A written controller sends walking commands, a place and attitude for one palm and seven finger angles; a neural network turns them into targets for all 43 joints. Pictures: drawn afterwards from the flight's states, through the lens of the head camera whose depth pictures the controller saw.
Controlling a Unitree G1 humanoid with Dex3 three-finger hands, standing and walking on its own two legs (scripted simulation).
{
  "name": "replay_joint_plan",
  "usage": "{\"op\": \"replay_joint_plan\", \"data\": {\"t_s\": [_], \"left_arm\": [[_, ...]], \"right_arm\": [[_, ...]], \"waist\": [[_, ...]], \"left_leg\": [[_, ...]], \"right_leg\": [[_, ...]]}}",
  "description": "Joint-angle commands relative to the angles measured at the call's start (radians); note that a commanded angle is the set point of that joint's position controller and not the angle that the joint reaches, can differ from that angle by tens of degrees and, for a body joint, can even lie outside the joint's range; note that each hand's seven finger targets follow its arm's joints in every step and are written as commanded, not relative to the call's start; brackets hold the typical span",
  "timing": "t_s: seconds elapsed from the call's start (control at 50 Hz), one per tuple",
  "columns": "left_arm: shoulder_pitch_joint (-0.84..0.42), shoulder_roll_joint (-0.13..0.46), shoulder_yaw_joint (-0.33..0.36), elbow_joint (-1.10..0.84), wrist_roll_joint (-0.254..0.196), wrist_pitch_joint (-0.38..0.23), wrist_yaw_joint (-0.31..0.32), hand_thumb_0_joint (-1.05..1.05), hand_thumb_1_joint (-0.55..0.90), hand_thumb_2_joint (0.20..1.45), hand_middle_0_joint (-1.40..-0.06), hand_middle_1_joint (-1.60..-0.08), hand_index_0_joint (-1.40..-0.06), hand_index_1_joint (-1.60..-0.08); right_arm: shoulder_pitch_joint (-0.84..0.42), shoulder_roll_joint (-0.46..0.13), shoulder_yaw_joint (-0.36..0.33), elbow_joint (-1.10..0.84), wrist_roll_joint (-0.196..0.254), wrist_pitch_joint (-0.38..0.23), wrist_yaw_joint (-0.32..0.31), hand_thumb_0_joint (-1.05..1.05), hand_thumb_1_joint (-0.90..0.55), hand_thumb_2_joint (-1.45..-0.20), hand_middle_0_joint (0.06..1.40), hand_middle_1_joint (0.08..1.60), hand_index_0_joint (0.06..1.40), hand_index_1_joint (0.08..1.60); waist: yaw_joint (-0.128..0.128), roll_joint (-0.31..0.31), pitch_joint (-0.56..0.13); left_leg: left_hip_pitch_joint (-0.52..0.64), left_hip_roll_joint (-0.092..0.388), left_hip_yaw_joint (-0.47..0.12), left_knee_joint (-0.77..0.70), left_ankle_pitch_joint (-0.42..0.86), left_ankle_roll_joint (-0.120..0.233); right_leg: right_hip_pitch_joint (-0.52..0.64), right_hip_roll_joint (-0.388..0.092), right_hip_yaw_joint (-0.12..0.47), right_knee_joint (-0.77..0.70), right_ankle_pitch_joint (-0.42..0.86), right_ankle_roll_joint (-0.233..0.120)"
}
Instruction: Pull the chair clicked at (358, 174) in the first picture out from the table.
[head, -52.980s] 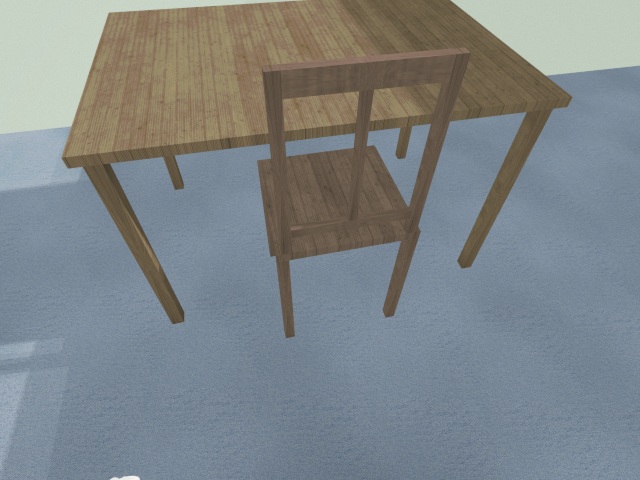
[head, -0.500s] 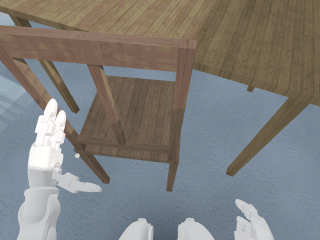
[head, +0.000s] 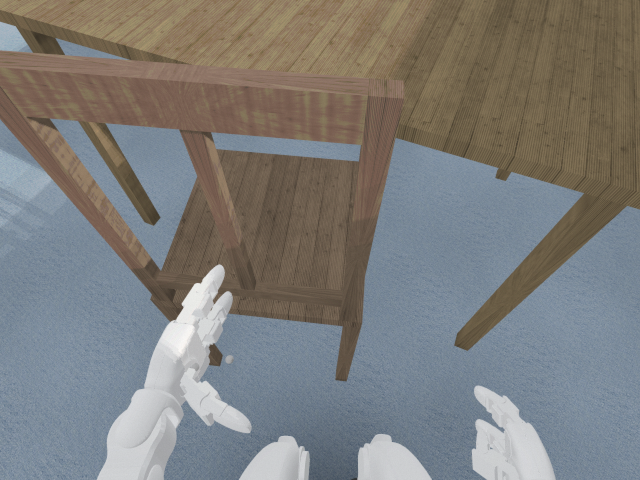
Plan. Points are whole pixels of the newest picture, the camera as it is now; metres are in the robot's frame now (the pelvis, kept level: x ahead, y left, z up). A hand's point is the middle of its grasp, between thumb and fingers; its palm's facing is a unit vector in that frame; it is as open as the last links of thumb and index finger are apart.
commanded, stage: aim the fingers beside a spindle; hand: left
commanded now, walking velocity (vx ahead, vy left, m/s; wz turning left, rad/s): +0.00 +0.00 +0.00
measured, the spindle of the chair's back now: (228, 227) +0.42 +0.14 +0.05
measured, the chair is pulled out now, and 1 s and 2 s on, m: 0.15 0.15 0.15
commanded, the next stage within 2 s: push the fingers through the gap in 0.10 s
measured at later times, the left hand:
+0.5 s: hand (237, 348) +0.27 +0.11 +0.00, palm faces -0.22 -0.97 +0.06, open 16.9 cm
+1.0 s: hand (204, 276) +0.35 +0.16 +0.04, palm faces -0.04 -1.00 -0.05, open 17.0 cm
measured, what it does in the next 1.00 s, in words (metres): stands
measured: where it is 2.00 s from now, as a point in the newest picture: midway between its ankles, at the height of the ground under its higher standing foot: outside the picture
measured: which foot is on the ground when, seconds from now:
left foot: down 0.00-1.00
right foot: down 0.00-1.00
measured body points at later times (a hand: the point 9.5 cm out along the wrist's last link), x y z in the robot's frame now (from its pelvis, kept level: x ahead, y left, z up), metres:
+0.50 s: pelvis +0.00 +0.01 +0.01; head +0.10 +0.03 +0.44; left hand +0.28 +0.17 +0.00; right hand +0.16 -0.24 -0.08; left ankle +0.00 +0.06 -0.64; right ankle +0.02 -0.08 -0.64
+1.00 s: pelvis -0.01 +0.01 -0.01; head +0.09 +0.02 +0.43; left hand +0.34 +0.21 +0.05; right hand +0.13 -0.23 -0.12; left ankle +0.00 +0.06 -0.64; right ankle +0.02 -0.08 -0.64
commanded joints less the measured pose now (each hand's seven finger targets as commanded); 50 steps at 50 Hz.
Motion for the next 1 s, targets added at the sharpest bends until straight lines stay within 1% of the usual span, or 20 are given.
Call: {"op": "replay_joint_plan", "data": {"t_s": [0.0,0.04,0.08,0.1,0.16,0.2,0.24,0.32,0.4,0.42,0.46,0.5,0.54,0.6,0.68,0.74,0.8,0.86,0.9,0.98], "left_arm": [[-0.216,0.265,0.163,-0.482,0.037,-0.185,0.077,0.0,-0.5,0.3,-0.06,-0.08,-0.06,-0.08],[-0.105,0.426,0.314,-0.734,0.056,-0.224,0.199,0.0,-0.5,0.3,-0.06,-0.08,-0.06,-0.08],[-0.02,0.391,0.262,-0.869,0.052,-0.179,0.257,0.0,-0.5,0.3,-0.06,-0.08,-0.06,-0.08],[0.008,0.373,0.266,-0.85,0.054,-0.161,0.279,0.0,-0.5,0.3,-0.06,-0.08,-0.06,-0.08],[-0.001,0.115,0.145,-0.562,0.039,-0.216,0.303,0.0,-0.5,0.3,-0.06,-0.08,-0.06,-0.08],[0.082,-0.038,0.014,-0.158,0.054,-0.162,0.204,0.0,-0.5,0.3,-0.06,-0.08,-0.06,-0.08],[0.049,-0.089,-0.099,-0.095,0.036,-0.069,0.058,0.0,-0.5,0.3,-0.06,-0.08,-0.06,-0.08],[-0.089,0.008,-0.093,-0.052,0.023,0.06,-0.075,0.0,-0.5,0.3,-0.06,-0.08,-0.06,-0.08],[-0.325,0.373,0.285,-0.61,0.021,-0.15,0.119,0.0,-0.5,0.3,-0.06,-0.08,-0.06,-0.08],[-0.273,0.381,0.297,-0.655,0.035,-0.17,0.168,0.0,-0.5,0.3,-0.06,-0.08,-0.06,-0.08],[-0.21,0.307,0.243,-0.649,0.04,-0.159,0.221,0.0,-0.5,0.3,-0.06,-0.08,-0.06,-0.08],[-0.212,0.223,0.214,-0.526,0.049,-0.192,0.259,0.0,-0.5,0.3,-0.06,-0.08,-0.06,-0.08],[-0.196,0.08,0.119,-0.225,0.072,-0.227,0.267,0.0,-0.5,0.3,-0.06,-0.08,-0.06,-0.08],[-0.107,-0.05,-0.041,0.048,0.094,-0.124,0.133,0.0,-0.5,0.3,-0.06,-0.08,-0.06,-0.08],[-0.281,0.006,-0.085,-0.069,0.066,-0.002,-0.003,0.0,-0.5,0.3,-0.06,-0.08,-0.06,-0.08],[-0.51,0.224,0.133,-0.445,0.041,-0.112,0.101,0.0,-0.5,0.3,-0.06,-0.08,-0.06,-0.08],[-0.441,0.305,0.254,-0.508,0.05,-0.226,0.251,0.0,-0.5,0.3,-0.06,-0.08,-0.06,-0.08],[-0.45,0.127,0.105,-0.26,0.098,-0.277,0.267,0.0,-0.5,0.3,-0.06,-0.08,-0.06,-0.08],[-0.381,0.037,0.024,0.009,0.122,-0.221,0.21,0.0,-0.5,0.3,-0.06,-0.08,-0.06,-0.08],[-0.408,-0.014,-0.056,0.163,0.095,-0.044,0.059,0.0,-0.5,0.3,-0.06,-0.08,-0.06,-0.08]], "right_arm": [[0.0,-0.133,-0.088,-0.158,-0.049,-0.079,-0.037,0.0,-0.9,-0.9,0.2,0.3,0.2,0.3],[0.043,-0.101,-0.07,-0.179,-0.053,-0.083,-0.033,0.0,-0.9,-0.9,0.2,0.3,0.2,0.3],[0.044,-0.074,-0.055,-0.194,-0.028,-0.05,-0.035,0.0,-0.9,-0.9,0.2,0.3,0.2,0.3],[0.036,-0.068,-0.058,-0.181,-0.028,-0.034,-0.039,0.0,-0.9,-0.9,0.2,0.3,0.2,0.3],[0.003,-0.057,-0.064,-0.113,-0.057,-0.045,-0.022,0.0,-0.9,-0.9,0.2,0.3,0.2,0.3],[-0.006,-0.1,-0.058,-0.076,-0.054,-0.047,0.002,0.0,-0.9,-0.9,0.2,0.3,0.2,0.3],[-0.021,-0.146,-0.072,-0.126,-0.015,-0.046,0.0,0.0,-0.9,-0.9,0.2,0.3,0.2,0.3],[0.018,-0.183,-0.071,-0.152,0.013,-0.041,-0.036,0.0,-0.9,-0.9,0.2,0.3,0.2,0.3],[0.026,-0.136,-0.077,-0.157,-0.053,-0.069,-0.062,0.0,-0.9,-0.9,0.2,0.3,0.2,0.3],[0.039,-0.118,-0.065,-0.155,-0.056,-0.07,-0.053,0.0,-0.9,-0.9,0.2,0.3,0.2,0.3],[0.045,-0.092,-0.056,-0.146,-0.05,-0.064,-0.04,0.0,-0.9,-0.9,0.2,0.3,0.2,0.3],[0.03,-0.084,-0.064,-0.111,-0.062,-0.06,-0.031,0.0,-0.9,-0.9,0.2,0.3,0.2,0.3],[0.013,-0.094,-0.065,-0.054,-0.076,-0.059,-0.006,0.0,-0.9,-0.9,0.2,0.3,0.2,0.3],[0.01,-0.136,-0.075,-0.085,-0.05,-0.034,0.019,0.0,-0.9,-0.9,0.2,0.3,0.2,0.3],[0.034,-0.174,-0.088,-0.143,-0.012,-0.004,-0.005,0.0,-0.9,-0.9,0.2,0.3,0.2,0.3],[0.031,-0.155,-0.09,-0.142,-0.041,-0.019,-0.035,0.0,-0.9,-0.9,0.2,0.3,0.2,0.3],[0.062,-0.128,-0.078,-0.084,-0.071,-0.036,-0.032,0.0,-0.9,-0.9,0.2,0.3,0.2,0.3],[0.03,-0.107,-0.071,-0.031,-0.081,-0.041,-0.01,0.0,-0.9,-0.9,0.2,0.3,0.2,0.3],[0.036,-0.123,-0.072,-0.017,-0.072,-0.028,0.005,0.0,-0.9,-0.9,0.2,0.3,0.2,0.3],[0.038,-0.17,-0.082,-0.074,-0.022,0.021,0.003,0.0,-0.9,-0.9,0.2,0.3,0.2,0.3]], "waist": [[0.01,-0.004,-0.322],[0.094,0.219,-0.559],[0.077,0.277,-0.535],[0.068,0.228,-0.508],[-0.025,0.037,-0.269],[-0.104,-0.14,-0.078],[-0.096,-0.19,-0.078],[-0.095,-0.15,-0.15],[0.041,0.086,-0.426],[0.062,0.178,-0.49],[0.039,0.192,-0.464],[0.003,0.094,-0.373],[-0.062,-0.036,-0.185],[-0.076,-0.128,-0.109],[-0.068,-0.054,-0.256],[-0.013,0.078,-0.474],[0.012,0.083,-0.501],[-0.061,-0.001,-0.323],[-0.098,-0.091,-0.209],[-0.077,-0.069,-0.2]], "left_leg": [[0.092,0.06,-0.099,-0.093,0.307,-0.061],[0.368,0.047,-0.109,-0.178,0.566,-0.126],[0.504,0.057,-0.137,-0.222,0.731,-0.164],[0.484,0.064,-0.143,-0.218,0.747,-0.167],[0.267,0.08,-0.135,-0.147,0.536,-0.128],[0.074,0.08,-0.132,-0.122,0.293,-0.083],[0.042,0.07,-0.121,-0.158,0.162,-0.066],[0.137,0.072,-0.145,-0.213,0.173,-0.05],[0.306,0.066,-0.13,-0.194,0.467,-0.111],[0.419,0.069,-0.148,-0.226,0.572,-0.147],[0.497,0.082,-0.172,-0.242,0.705,-0.172],[0.395,0.088,-0.161,-0.194,0.686,-0.157],[0.185,0.087,-0.151,-0.127,0.461,-0.124],[0.058,0.07,-0.117,-0.146,0.238,-0.08],[0.215,0.085,-0.172,-0.207,0.303,-0.088],[0.401,0.09,-0.193,-0.191,0.5,-0.128],[0.434,0.091,-0.193,-0.181,0.646,-0.168],[0.252,0.086,-0.162,-0.112,0.501,-0.124],[0.116,0.08,-0.145,-0.104,0.342,-0.09],[0.139,0.079,-0.162,-0.187,0.22,-0.088]], "right_leg": [[0.199,-0.04,0.142,-0.06,0.23,0.025],[0.337,-0.04,0.147,-0.061,0.377,0.001],[0.349,-0.038,0.136,-0.083,0.457,0.003],[0.322,-0.028,0.135,-0.083,0.454,0.007],[0.158,-0.016,0.111,-0.092,0.339,0.035],[0.09,-0.018,0.098,-0.129,0.205,0.05],[0.141,-0.025,0.122,-0.182,0.11,0.052],[0.19,-0.041,0.113,-0.21,0.119,0.049],[0.256,-0.029,0.119,-0.103,0.287,0.02],[0.266,-0.029,0.118,-0.101,0.323,0.012],[0.246,-0.034,0.109,-0.104,0.372,0.018],[0.186,-0.028,0.104,-0.086,0.371,0.024],[0.081,-0.024,0.091,-0.073,0.27,0.04],[0.109,-0.03,0.106,-0.126,0.168,0.037],[0.143,-0.036,0.1,-0.144,0.18,0.038],[0.158,-0.036,0.111,-0.097,0.265,0.032],[0.149,-0.024,0.108,-0.058,0.343,0.028],[0.092,-0.026,0.107,-0.051,0.293,0.039],[0.08,-0.029,0.108,-0.079,0.22,0.042],[0.083,-0.035,0.104,-0.13,0.129,0.035]]}}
